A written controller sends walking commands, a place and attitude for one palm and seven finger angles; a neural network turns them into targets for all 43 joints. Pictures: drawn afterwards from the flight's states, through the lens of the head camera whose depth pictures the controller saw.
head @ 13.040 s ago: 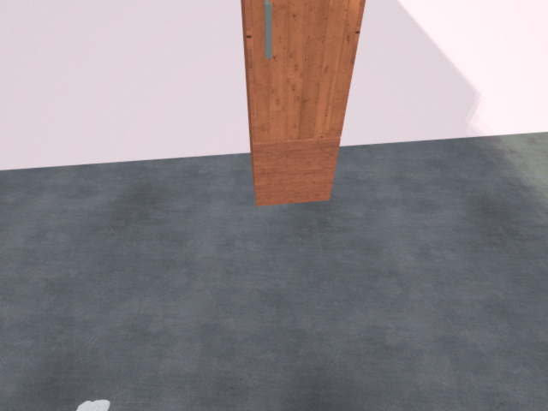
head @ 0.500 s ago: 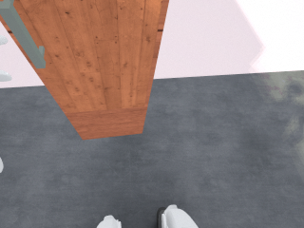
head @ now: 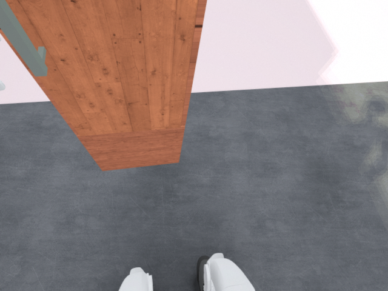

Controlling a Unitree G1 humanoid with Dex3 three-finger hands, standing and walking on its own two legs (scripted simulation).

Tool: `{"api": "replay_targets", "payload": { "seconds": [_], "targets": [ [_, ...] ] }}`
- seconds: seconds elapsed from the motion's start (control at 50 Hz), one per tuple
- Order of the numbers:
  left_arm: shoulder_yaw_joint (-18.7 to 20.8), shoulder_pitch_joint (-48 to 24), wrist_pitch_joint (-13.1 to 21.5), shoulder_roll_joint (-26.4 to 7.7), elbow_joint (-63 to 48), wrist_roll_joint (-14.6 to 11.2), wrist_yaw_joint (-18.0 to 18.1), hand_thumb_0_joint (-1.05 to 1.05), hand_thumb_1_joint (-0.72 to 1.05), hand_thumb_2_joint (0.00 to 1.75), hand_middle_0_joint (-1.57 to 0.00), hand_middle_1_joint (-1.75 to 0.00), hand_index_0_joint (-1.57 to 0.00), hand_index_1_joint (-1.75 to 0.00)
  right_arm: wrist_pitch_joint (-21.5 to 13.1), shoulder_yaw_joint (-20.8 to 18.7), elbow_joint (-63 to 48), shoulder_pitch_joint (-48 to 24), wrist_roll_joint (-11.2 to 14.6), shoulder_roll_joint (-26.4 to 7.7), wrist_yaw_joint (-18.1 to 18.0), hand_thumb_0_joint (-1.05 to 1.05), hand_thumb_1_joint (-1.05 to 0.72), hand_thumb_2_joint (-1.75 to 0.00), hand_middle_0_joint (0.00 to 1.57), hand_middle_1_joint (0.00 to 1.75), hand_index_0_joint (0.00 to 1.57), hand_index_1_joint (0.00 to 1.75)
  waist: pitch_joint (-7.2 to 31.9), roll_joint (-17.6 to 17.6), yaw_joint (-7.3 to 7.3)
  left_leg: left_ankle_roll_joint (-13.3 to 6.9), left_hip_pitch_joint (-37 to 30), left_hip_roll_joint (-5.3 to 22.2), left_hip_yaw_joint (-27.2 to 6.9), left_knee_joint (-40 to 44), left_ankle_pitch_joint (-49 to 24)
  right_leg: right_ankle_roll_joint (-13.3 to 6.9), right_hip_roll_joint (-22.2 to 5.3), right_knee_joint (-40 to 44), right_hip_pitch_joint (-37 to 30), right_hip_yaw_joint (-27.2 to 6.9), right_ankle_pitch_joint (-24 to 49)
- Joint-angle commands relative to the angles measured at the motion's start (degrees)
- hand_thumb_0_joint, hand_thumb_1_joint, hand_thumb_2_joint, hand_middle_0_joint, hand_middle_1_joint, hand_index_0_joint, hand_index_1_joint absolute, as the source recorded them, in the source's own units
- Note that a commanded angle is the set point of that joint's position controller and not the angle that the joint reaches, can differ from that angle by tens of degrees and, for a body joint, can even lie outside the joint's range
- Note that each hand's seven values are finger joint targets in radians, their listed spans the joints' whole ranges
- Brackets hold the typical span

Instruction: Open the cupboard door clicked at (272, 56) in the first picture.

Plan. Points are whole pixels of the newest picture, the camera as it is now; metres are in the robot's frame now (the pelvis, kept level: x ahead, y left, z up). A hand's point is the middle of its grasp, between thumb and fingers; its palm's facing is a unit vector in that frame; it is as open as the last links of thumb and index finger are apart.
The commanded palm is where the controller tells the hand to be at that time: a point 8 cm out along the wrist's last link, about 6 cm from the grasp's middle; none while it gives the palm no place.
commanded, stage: move the hooked fingers beside the handle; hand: left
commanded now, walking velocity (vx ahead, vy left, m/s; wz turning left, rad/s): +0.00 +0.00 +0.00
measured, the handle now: (20, 29) +0.56 +0.25 +0.13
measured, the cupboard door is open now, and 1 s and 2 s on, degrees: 0 0 0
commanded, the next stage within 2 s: slide the fingers in behind the handle in 0.18 s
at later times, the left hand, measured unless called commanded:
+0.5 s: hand out of the picture +0.50 +0.31 +0.13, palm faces +0.03 -1.00 +0.00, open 14.0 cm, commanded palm +0.49 +0.34 +0.13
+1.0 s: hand (3, 53) +0.51 +0.27 +0.13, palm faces +0.05 -1.00 -0.01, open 14.0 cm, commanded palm +0.49 +0.31 +0.13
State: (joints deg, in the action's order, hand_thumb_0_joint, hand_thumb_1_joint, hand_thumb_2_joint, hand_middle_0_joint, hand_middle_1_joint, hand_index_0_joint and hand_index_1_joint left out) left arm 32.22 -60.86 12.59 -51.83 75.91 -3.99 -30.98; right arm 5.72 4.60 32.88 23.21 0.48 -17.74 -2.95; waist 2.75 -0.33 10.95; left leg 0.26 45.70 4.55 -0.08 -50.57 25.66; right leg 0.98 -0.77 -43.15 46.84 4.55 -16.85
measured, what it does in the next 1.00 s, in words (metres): stands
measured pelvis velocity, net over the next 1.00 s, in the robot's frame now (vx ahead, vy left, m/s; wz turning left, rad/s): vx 0.00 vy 0.00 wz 0.00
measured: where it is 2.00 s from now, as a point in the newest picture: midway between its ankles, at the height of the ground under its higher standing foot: outside the picture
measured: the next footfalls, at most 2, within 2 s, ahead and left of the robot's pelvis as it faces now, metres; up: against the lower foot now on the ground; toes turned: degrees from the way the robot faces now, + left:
none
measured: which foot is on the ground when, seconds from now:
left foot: down 0.00-1.00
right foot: down 0.00-1.00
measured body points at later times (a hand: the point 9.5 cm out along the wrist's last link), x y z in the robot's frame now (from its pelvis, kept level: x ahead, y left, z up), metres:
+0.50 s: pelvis +0.00 +0.01 +0.00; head +0.13 +0.04 +0.43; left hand +0.49 +0.36 +0.13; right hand -0.01 -0.26 -0.10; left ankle -0.03 +0.12 -0.70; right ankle +0.03 -0.14 -0.70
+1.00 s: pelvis +0.00 +0.00 +0.01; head +0.13 +0.02 +0.44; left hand +0.50 +0.32 +0.13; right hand +0.00 -0.27 -0.10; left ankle -0.03 +0.12 -0.70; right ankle +0.03 -0.14 -0.70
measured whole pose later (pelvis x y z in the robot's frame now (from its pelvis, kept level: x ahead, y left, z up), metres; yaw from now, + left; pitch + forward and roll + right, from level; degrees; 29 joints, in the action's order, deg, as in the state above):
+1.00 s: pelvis +0.00 +0.00 +0.01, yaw +0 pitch +19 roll -3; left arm 29.3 -55.4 14.2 -42.7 70.6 -5.7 -25.1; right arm 5.0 3.5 33.7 24.1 0.0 -16.8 -2.0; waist 3.7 -1.1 9.8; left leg 0.3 41.8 4.3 0.7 -48.4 25.3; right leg 1.0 -0.8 -42.1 43.8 3.7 -16.9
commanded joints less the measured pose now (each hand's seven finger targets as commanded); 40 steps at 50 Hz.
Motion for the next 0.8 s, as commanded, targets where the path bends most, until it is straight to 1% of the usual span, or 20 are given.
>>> {"api": "replay_targets", "payload": {
  "seconds": [0.0,0.08,0.14,0.16,0.22,0.24,0.26,0.28,0.32,0.36,0.4,0.46,0.5,0.56,0.62,0.64,0.68,0.7,0.72,0.78],
  "targets": [
    [3.8,-21.7,3.3,-22.5,-12.4,-0.8,0.1,0.00,-0.50,0.30,-0.30,-1.20,-0.30,-1.20,-0.2,-3.9,-2.5,11.7,0.0,-10.9,-0.8,0.00,-0.90,-0.90,0.20,0.30,0.20,0.30,28.7,-11.2,-0.64,-1.9,-12.5,-3.2,-0.9,4.6,-24.9,-1.4,2.9,1.3,-19.3,-2.5,20.0],
    [4.9,-19.7,4.4,-22.8,-16.0,-0.8,0.3,0.00,-0.50,0.30,-0.30,-1.20,-0.30,-1.20,0.3,-4.6,-3.0,12.5,-0.3,-10.9,-0.3,0.00,-0.90,-0.90,0.20,0.30,0.20,0.30,32.2,-14.0,-1.68,-1.4,-17.5,-2.9,-1.4,4.5,-30.2,-1.8,3.4,0.8,-18.5,-1.9,21.5],
    [3.9,-17.9,4.1,-19.4,-14.5,-2.4,-0.5,0.00,-0.50,0.30,-0.30,-1.20,-0.30,-1.20,0.5,-4.6,-2.7,12.5,-0.2,-11.0,-0.1,0.00,-0.90,-0.90,0.20,0.30,0.20,0.30,28.7,-12.1,-0.92,-1.7,-17.2,-2.7,-1.3,4.8,-29.1,-1.8,3.7,1.4,-16.5,-1.6,20.0],
    [5.5,-17.4,3.8,-21.7,-14.2,-2.5,-0.5,0.00,-0.50,0.30,-0.30,-1.20,-0.30,-1.20,0.5,-4.8,-2.7,12.4,-0.2,-11.3,-0.1,0.00,-0.90,-0.90,0.20,0.30,0.20,0.30,28.3,-11.4,-1.41,-1.6,-16.2,-2.7,-1.5,5.0,-28.1,-1.7,3.6,1.5,-17.0,-1.6,19.3],
    [3.2,-17.1,3.1,-19.2,-14.0,-2.0,-0.7,0.00,-0.50,0.30,-0.30,-1.20,-0.30,-1.20,0.7,-4.6,-2.8,12.3,-0.1,-11.1,0.1,0.00,-0.90,-0.90,0.20,0.30,0.20,0.30,26.4,-11.3,-1.12,-1.7,-15.7,-2.9,-1.2,5.4,-26.8,-1.6,3.6,1.8,-15.9,-1.4,18.4],
    [3.5,-17.6,3.3,-19.4,-13.7,-2.1,-0.5,0.00,-0.50,0.30,-0.30,-1.20,-0.30,-1.20,0.6,-4.5,-2.8,12.5,-0.2,-11.2,-0.1,0.00,-0.90,-0.90,0.20,0.30,0.20,0.30,25.5,-11.5,-0.97,-1.6,-16.0,-2.8,-1.5,5.5,-27.3,-1.9,3.7,1.7,-14.9,-1.2,17.9],
    [3.8,-19.2,3.8,-20.3,-15.6,-2.1,-0.3,0.00,-0.50,0.30,-0.30,-1.20,-0.30,-1.20,0.7,-4.7,-2.3,12.6,-0.2,-11.2,-0.1,0.00,-0.90,-0.90,0.20,0.30,0.20,0.30,27.1,-12.8,-0.81,-1.4,-17.7,-2.6,-1.8,5.3,-28.5,-1.7,3.7,1.6,-14.6,-1.3,18.1],
    [3.8,-17.6,3.9,-19.3,-15.5,-2.2,-0.3,0.00,-0.50,0.30,-0.30,-1.20,-0.30,-1.20,0.7,-4.9,-2.5,12.9,-0.3,-11.1,0.0,0.00,-0.90,-0.90,0.20,0.30,0.20,0.30,28.1,-13.2,-1.29,-1.2,-18.7,-2.6,-1.9,5.2,-29.5,-1.9,3.7,1.5,-14.7,-1.2,18.1],
    [1.9,-18.0,4.6,-16.1,-17.3,-2.8,-0.2,0.00,-0.50,0.30,-0.30,-1.20,-0.30,-1.20,0.7,-5.0,-2.4,12.6,-0.4,-10.8,0.2,0.00,-0.90,-0.90,0.20,0.30,0.20,0.30,28.2,-13.2,-0.82,-0.9,-20.7,-2.3,-2.1,5.0,-31.4,-1.8,3.9,1.6,-13.6,-0.9,18.4],
    [0.6,-19.1,4.7,-13.9,-17.7,-3.1,0.1,0.00,-0.50,0.30,-0.30,-1.20,-0.30,-1.20,0.7,-5.0,-1.9,12.5,-0.5,-10.6,0.3,0.00,-0.90,-0.90,0.20,0.30,0.20,0.30,28.0,-15.8,-0.56,-0.3,-23.1,-2.0,-2.6,4.8,-33.4,-2.0,3.9,1.6,-11.1,-0.5,17.2],
    [0.5,-17.7,4.1,-12.8,-16.1,-3.6,0.6,0.00,-0.50,0.30,-0.30,-1.20,-0.30,-1.20,0.6,-5.2,-1.8,12.5,-0.5,-10.7,0.2,0.00,-0.90,-0.90,0.20,0.30,0.20,0.30,26.1,-11.5,-0.42,-0.6,-21.2,-2.0,-2.8,5.2,-31.6,-1.8,3.9,1.9,-11.9,-0.4,16.8],
    [-1.2,-20.0,4.0,-10.9,-18.8,-3.0,2.0,0.00,-0.50,0.30,-0.30,-1.20,-0.30,-1.20,0.2,-5.1,-1.8,11.9,-0.6,-10.3,0.2,0.00,-0.90,-0.90,0.20,0.30,0.20,0.30,27.0,-15.3,-0.68,-0.1,-23.4,-1.9,-3.1,5.5,-33.1,-2.0,3.7,1.9,-10.9,-0.3,16.1],
    [-2.2,-19.2,3.7,-9.0,-16.9,-2.8,3.4,0.00,-0.50,0.30,-0.30,-1.20,-0.30,-1.20,0.0,-5.0,-1.8,11.6,-0.7,-10.0,0.3,0.00,-0.90,-0.90,0.20,0.30,0.20,0.30,24.7,-12.2,-0.18,-0.3,-21.5,-1.9,-3.0,5.8,-30.8,-1.9,3.6,2.1,-11.0,-0.2,15.4],
    [0.0,-20.5,5.1,-10.9,-21.2,-2.5,5.2,0.00,-0.50,0.30,-0.30,-1.20,-0.30,-1.20,-0.4,-5.4,-2.1,11.5,-0.8,-10.0,0.3,0.00,-0.90,-0.90,0.20,0.30,0.20,0.30,29.5,-14.2,-1.23,0.1,-23.8,-1.9,-3.1,5.6,-34.3,-2.1,3.5,1.4,-13.4,-0.6,17.7],
    [-1.5,-18.3,4.9,-8.0,-19.5,-2.6,6.1,0.00,-0.50,0.30,-0.30,-1.20,-0.30,-1.20,-0.6,-5.2,-2.5,10.6,-0.7,-9.5,0.6,0.00,-0.90,-0.90,0.20,0.30,0.20,0.30,27.2,-11.2,-1.15,-0.5,-20.9,-2.2,-2.1,5.9,-31.4,-1.8,3.4,1.7,-15.3,-0.8,18.7],
    [-1.2,-19.0,5.0,-8.2,-19.4,-2.7,6.4,0.00,-0.50,0.30,-0.30,-1.20,-0.30,-1.20,-0.6,-5.1,-2.4,10.6,-0.7,-9.6,0.5,0.00,-0.90,-0.90,0.20,0.30,0.20,0.30,26.5,-11.3,-0.92,-0.7,-20.3,-2.2,-2.1,6.0,-30.9,-2.0,3.3,1.8,-15.6,-0.9,19.1],
    [1.3,-16.7,4.8,-11.4,-18.3,-2.2,6.9,0.00,-0.50,0.30,-0.30,-1.20,-0.30,-1.20,-0.5,-5.2,-2.8,10.5,-0.6,-9.7,0.4,0.00,-0.90,-0.90,0.20,0.30,0.20,0.30,27.4,-9.3,-2.07,-1.0,-18.4,-2.5,-1.8,6.3,-29.9,-1.9,3.1,1.5,-18.4,-1.3,20.2],
    [-0.5,-16.9,4.6,-9.3,-18.1,-2.2,6.9,0.00,-0.50,0.30,-0.30,-1.20,-0.30,-1.20,-0.6,-5.0,-3.1,10.0,-0.5,-9.5,0.5,0.00,-0.90,-0.90,0.20,0.30,0.20,0.30,26.3,-9.3,-1.47,-1.2,-17.6,-2.7,-1.2,6.5,-28.8,-1.7,3.1,1.8,-18.8,-1.5,20.9],
    [-0.2,-17.5,4.9,-10.2,-19.5,-1.9,7.0,0.00,-0.50,0.30,-0.30,-1.20,-0.30,-1.20,-0.7,-5.1,-3.1,10.0,-0.5,-9.5,0.5,0.00,-0.90,-0.90,0.20,0.30,0.20,0.30,26.8,-9.8,-1.83,-1.2,-17.4,-2.8,-1.2,6.6,-28.4,-1.7,3.0,1.8,-19.4,-1.6,20.9],
    [-1.2,-18.3,5.1,-8.7,-18.4,-2.2,6.9,0.00,-0.50,0.30,-0.30,-1.20,-0.30,-1.20,-0.8,-5.1,-2.7,10.1,-0.4,-9.5,0.3,0.00,-0.90,-0.90,0.20,0.30,0.20,0.30,26.1,-9.2,-0.87,-1.4,-17.5,-2.7,-1.0,6.6,-26.8,-1.6,3.1,2.2,-18.6,-1.8,20.1]
  ]
}}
